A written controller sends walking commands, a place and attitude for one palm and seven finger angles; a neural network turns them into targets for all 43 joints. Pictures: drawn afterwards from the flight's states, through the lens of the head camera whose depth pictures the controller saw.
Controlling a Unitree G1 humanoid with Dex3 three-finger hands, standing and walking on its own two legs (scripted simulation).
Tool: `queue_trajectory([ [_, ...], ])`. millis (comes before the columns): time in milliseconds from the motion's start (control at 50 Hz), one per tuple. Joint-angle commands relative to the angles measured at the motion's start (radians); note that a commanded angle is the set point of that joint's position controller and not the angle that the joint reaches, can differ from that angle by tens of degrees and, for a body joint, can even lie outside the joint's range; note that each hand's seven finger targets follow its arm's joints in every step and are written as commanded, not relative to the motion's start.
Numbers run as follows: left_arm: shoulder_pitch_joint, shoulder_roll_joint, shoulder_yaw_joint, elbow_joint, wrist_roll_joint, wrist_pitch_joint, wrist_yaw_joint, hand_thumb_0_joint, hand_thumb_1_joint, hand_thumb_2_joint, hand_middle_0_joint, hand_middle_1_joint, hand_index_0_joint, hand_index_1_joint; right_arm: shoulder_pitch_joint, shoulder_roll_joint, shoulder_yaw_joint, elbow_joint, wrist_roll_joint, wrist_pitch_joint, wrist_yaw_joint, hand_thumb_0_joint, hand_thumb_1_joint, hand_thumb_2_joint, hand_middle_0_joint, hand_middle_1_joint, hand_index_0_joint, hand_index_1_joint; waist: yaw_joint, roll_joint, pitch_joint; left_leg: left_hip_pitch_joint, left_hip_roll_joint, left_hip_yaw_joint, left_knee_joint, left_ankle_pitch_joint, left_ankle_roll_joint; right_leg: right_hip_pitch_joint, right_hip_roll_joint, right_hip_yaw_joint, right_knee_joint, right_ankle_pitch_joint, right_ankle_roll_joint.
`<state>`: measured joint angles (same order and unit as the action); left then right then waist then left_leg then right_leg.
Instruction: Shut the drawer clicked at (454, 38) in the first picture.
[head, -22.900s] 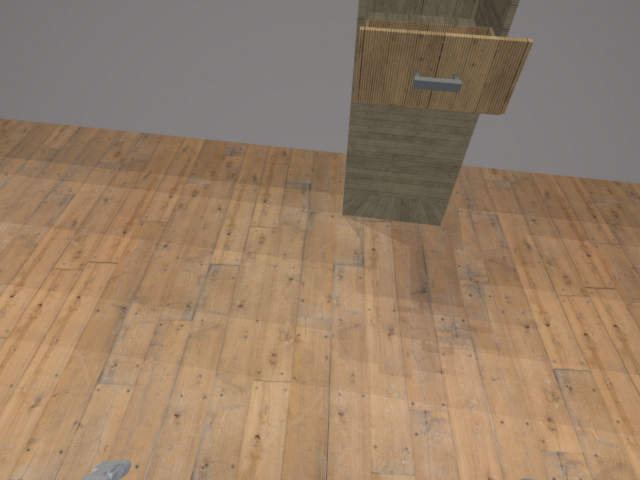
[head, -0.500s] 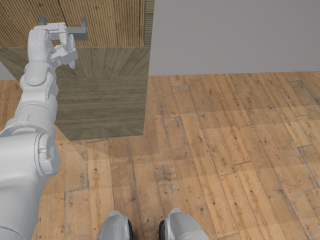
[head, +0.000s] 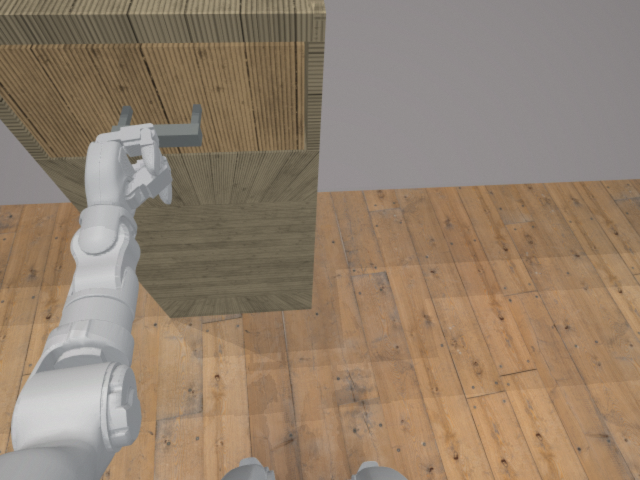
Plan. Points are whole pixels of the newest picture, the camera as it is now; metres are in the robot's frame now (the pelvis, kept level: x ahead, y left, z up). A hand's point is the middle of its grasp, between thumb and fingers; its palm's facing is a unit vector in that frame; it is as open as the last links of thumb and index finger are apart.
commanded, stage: draw the hand back to the body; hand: left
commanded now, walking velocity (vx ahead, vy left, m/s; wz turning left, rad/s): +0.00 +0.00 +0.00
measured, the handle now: (159, 124) +0.57 +0.19 +0.08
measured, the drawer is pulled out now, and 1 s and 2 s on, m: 0.00 0.00 0.00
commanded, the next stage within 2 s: step back with the hand held close in 1.28 s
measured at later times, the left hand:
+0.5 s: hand (93, 272) +0.31 +0.19 +0.14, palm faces +0.13 -0.98 -0.16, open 3.2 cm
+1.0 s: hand out of the picture +0.20 +0.22 +0.19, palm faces +0.35 -0.87 -0.36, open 3.2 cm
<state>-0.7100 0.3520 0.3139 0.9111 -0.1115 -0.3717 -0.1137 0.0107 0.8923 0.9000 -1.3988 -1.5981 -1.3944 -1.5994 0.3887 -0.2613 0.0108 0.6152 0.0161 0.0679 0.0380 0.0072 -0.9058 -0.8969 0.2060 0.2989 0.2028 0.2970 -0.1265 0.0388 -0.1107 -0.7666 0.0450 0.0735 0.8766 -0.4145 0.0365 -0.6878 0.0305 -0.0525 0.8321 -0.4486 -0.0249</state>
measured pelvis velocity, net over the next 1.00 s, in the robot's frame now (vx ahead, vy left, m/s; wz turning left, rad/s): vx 0.01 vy -0.01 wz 0.01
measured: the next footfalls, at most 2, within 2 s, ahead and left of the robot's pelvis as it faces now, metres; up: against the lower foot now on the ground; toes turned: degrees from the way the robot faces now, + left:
none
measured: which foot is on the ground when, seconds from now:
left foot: down 0.00-1.00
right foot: down 0.00-1.00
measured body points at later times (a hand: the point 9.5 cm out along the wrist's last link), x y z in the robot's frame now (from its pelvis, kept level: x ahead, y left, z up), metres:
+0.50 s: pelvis -0.01 -0.01 +0.03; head +0.00 -0.03 +0.48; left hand +0.30 +0.24 +0.15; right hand +0.19 -0.25 -0.05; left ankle +0.00 +0.09 -0.69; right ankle -0.03 -0.11 -0.69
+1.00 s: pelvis +0.01 -0.01 +0.05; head -0.01 -0.04 +0.50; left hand +0.18 +0.27 +0.21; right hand +0.19 -0.23 -0.04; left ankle +0.00 +0.09 -0.69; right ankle -0.03 -0.11 -0.69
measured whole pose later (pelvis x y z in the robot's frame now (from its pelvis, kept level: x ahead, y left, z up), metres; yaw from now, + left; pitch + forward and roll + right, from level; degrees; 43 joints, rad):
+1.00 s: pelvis +0.01 -0.01 +0.05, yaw +1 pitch -4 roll +0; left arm 0.45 0.32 0.24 -0.33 -0.09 -0.11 0.08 0.01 0.89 0.90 -1.40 -1.60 -1.40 -1.60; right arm 0.20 -0.25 0.02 0.61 0.02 -0.05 -0.04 0.02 -0.90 -0.90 0.21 0.30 0.20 0.30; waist 0.04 0.07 0.02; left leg -0.12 0.01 0.08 0.42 -0.24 0.02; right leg -0.05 0.02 -0.04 0.39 -0.29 -0.03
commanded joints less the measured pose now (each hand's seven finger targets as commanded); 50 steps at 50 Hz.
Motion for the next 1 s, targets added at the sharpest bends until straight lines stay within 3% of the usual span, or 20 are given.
queue_trajectory([
  [0,-0.107,0.183,0.031,-0.353,-0.073,0.007,-0.034,0.0,0.9,0.9,-1.4,-1.6,-1.4,-1.6,0.088,-0.157,-0.067,-0.115,0.025,-0.031,-0.01,0.0,-0.9,-0.9,0.2,0.3,0.2,0.3,0.063,0.018,-0.496,0.474,-0.018,-0.077,-0.075,0.691,0.004,0.251,0.015,0.028,-0.099,0.689,0.012],
  [20,-0.072,0.209,0.039,-0.397,-0.079,0.027,-0.036,0.0,0.9,0.9,-1.4,-1.6,-1.4,-1.6,0.073,-0.158,-0.065,-0.122,0.028,-0.032,-0.013,0.0,-0.9,-0.9,0.2,0.3,0.2,0.3,0.071,-0.015,-0.459,0.437,-0.022,-0.069,-0.091,0.674,0.008,0.301,0.01,0.03,-0.107,0.726,0.015],
  [60,-0.002,0.174,0.018,-0.506,-0.099,0.059,-0.038,0.0,0.9,0.9,-1.4,-1.6,-1.4,-1.6,0.034,-0.147,-0.063,-0.15,0.039,-0.046,-0.019,0.0,-0.9,-0.9,0.2,0.3,0.2,0.3,0.074,-0.048,-0.411,0.417,-0.031,-0.048,-0.119,0.619,0.015,0.354,0.002,0.032,-0.13,0.773,0.024],
  [140,0.034,0.133,-0.027,-0.687,-0.116,0.067,-0.033,0.0,0.9,0.9,-1.4,-1.6,-1.4,-1.6,-0.025,-0.138,-0.054,-0.158,0.045,-0.077,-0.035,0.0,-0.9,-0.9,0.2,0.3,0.2,0.3,0.057,-0.011,-0.327,0.475,-0.031,-0.055,-0.157,0.567,0.015,0.331,0.002,0.029,-0.169,0.695,0.023],
  [180,0.048,0.121,-0.049,-0.759,-0.122,0.071,-0.039,0.0,0.9,0.9,-1.4,-1.6,-1.4,-1.6,-0.054,-0.137,-0.052,-0.157,0.046,-0.095,-0.042,0.0,-0.9,-0.9,0.2,0.3,0.2,0.3,0.054,0.039,-0.306,0.52,-0.029,-0.06,-0.16,0.574,0.015,0.319,0.001,0.032,-0.181,0.663,0.019],
  [240,0.116,0.115,-0.056,-0.769,-0.131,0.105,-0.064,0.0,0.9,0.9,-1.4,-1.6,-1.4,-1.6,-0.088,-0.14,-0.046,-0.153,0.049,-0.111,-0.055,0.0,-0.9,-0.9,0.2,0.3,0.2,0.3,0.057,0.023,-0.281,0.539,-0.031,-0.072,-0.184,0.532,0.011,0.322,-0.003,0.027,-0.2,0.625,0.018],
  [320,0.168,0.115,-0.063,-0.79,-0.152,0.168,-0.098,0.0,0.9,0.9,-1.4,-1.6,-1.4,-1.6,-0.153,-0.139,-0.033,-0.168,0.058,-0.129,-0.07,0.0,-0.9,-0.9,0.2,0.3,0.2,0.3,0.07,0.012,-0.221,0.532,-0.04,-0.074,-0.225,0.409,0.01,0.335,-0.01,0.025,-0.239,0.536,0.015],
  [380,0.243,0.159,-0.012,-0.822,-0.174,0.204,-0.107,0.0,0.9,0.9,-1.4,-1.6,-1.4,-1.6,-0.201,-0.141,-0.022,-0.191,0.062,-0.146,-0.081,0.0,-0.9,-0.9,0.2,0.3,0.2,0.3,0.101,-0.028,-0.197,0.507,-0.047,-0.073,-0.254,0.342,0.014,0.38,-0.017,0.034,-0.267,0.486,0.014],
  [400,0.286,0.2,-0.048,-0.933,-0.058,0.188,0.007,0.0,0.9,0.9,-1.4,-1.6,-1.4,-1.6,-0.256,-0.115,-0.031,-0.19,0.053,-0.129,-0.091,0.0,-0.9,-0.9,0.2,0.3,0.2,0.3,0.141,-0.046,-0.143,0.55,-0.038,-0.053,-0.306,0.315,0.01,0.385,-0.039,0.077,-0.339,0.435,0.009],
  [420,0.354,0.131,-0.08,-0.924,-0.046,0.199,0.064,0.0,0.9,0.9,-1.4,-1.6,-1.4,-1.6,-0.262,-0.108,-0.027,-0.191,0.049,-0.125,-0.098,0.0,-0.9,-0.9,0.2,0.3,0.2,0.3,0.121,-0.05,-0.106,0.56,-0.035,-0.053,-0.334,0.275,0.009,0.387,-0.043,0.073,-0.364,0.39,0.012],
  [440,0.407,0.109,-0.092,-0.947,-0.041,0.208,0.092,0.0,0.9,0.9,-1.4,-1.6,-1.4,-1.6,-0.272,-0.107,-0.023,-0.199,0.048,-0.127,-0.1,0.0,-0.9,-0.9,0.2,0.3,0.2,0.3,0.128,-0.062,-0.097,0.563,-0.033,-0.062,-0.347,0.261,0.008,0.394,-0.044,0.068,-0.373,0.368,0.013],
  [480,0.457,0.13,-0.09,-0.998,-0.022,0.223,0.133,0.0,0.9,0.9,-1.4,-1.6,-1.4,-1.6,-0.29,-0.111,-0.018,-0.186,0.045,-0.122,-0.102,0.0,-0.9,-0.9,0.2,0.3,0.2,0.3,0.135,-0.06,-0.075,0.581,-0.025,-0.062,-0.376,0.264,0.011,0.438,-0.043,0.072,-0.397,0.359,0.009],
  [540,0.456,0.143,-0.074,-1.071,0.001,0.226,0.174,0.0,0.9,0.9,-1.4,-1.6,-1.4,-1.6,-0.308,-0.102,-0.009,-0.181,0.039,-0.121,-0.108,0.0,-0.9,-0.9,0.2,0.3,0.2,0.3,0.131,0.001,-0.045,0.636,-0.03,-0.058,-0.42,0.251,0.009,0.452,-0.041,0.074,-0.439,0.332,0.008],
  [580,0.488,0.163,-0.056,-1.119,0.009,0.226,0.194,0.0,0.9,0.9,-1.4,-1.6,-1.4,-1.6,-0.321,-0.103,-0.012,-0.173,0.033,-0.128,-0.111,0.0,-0.9,-0.9,0.2,0.3,0.2,0.3,0.136,-0.007,-0.031,0.658,-0.025,-0.057,-0.441,0.245,0.011,0.471,-0.038,0.074,-0.464,0.308,0.007],
  [600,0.491,0.157,-0.056,-1.155,0.017,0.22,0.2,0.0,0.9,0.9,-1.4,-1.6,-1.4,-1.6,-0.322,-0.097,-0.007,-0.176,0.03,-0.132,-0.113,0.0,-0.9,-0.9,0.2,0.3,0.2,0.3,0.135,0.015,-0.056,0.69,-0.03,-0.058,-0.451,0.258,0.012,0.486,-0.037,0.074,-0.47,0.317,0.005],
  [660,0.596,0.148,-0.049,-1.226,0.018,0.217,0.215,0.0,0.9,0.9,-1.4,-1.6,-1.4,-1.6,-0.335,-0.089,-0.008,-0.171,0.022,-0.149,-0.111,0.0,-0.9,-0.9,0.2,0.3,0.2,0.3,0.145,0.039,-0.037,0.719,-0.028,-0.054,-0.472,0.287,0.009,0.519,-0.038,0.066,-0.483,0.34,0.002],
  [740,0.76,0.15,-0.022,-1.313,0.021,0.207,0.219,0.0,0.9,0.9,-1.4,-1.6,-1.4,-1.6,-0.333,-0.091,-0.013,-0.168,0.014,-0.165,-0.101,0.0,-0.9,-0.9,0.2,0.3,0.2,0.3,0.161,0.017,-0.041,0.744,-0.026,-0.052,-0.486,0.358,0.009,0.562,-0.037,0.06,-0.491,0.412,0.001],
  [840,0.959,0.137,0.006,-1.371,0.016,0.21,0.21,0.0,0.9,0.9,-1.4,-1.6,-1.4,-1.6,-0.333,-0.091,-0.024,-0.167,0.009,-0.169,-0.087,0.0,-0.9,-0.9,0.2,0.3,0.2,0.3,0.167,-0.045,0.026,0.731,-0.022,-0.044,-0.486,0.398,0.011,0.563,-0.037,0.059,-0.506,0.455,0.007],
  [900,1.026,0.149,0.034,-1.431,0.018,0.203,0.209,0.0,0.9,0.9,-1.4,-1.6,-1.4,-1.6,-0.334,-0.089,-0.029,-0.169,0.006,-0.173,-0.085,0.0,-0.9,-0.9,0.2,0.3,0.2,0.3,0.171,-0.017,0.055,0.728,-0.022,-0.043,-0.489,0.39,0.011,0.554,-0.039,0.06,-0.515,0.439,0.007],
  [980,1.12,0.168,0.07,-1.54,0.019,0.195,0.217,0.0,0.9,0.9,-1.4,-1.6,-1.4,-1.6,-0.332,-0.082,-0.036,-0.175,0.005,-0.189,-0.087,0.0,-0.9,-0.9,0.2,0.3,0.2,0.3,0.18,0.015,0.034,0.738,-0.02,-0.042,-0.473,0.426,0.008,0.57,-0.04,0.062,-0.507,0.474,0.005],
])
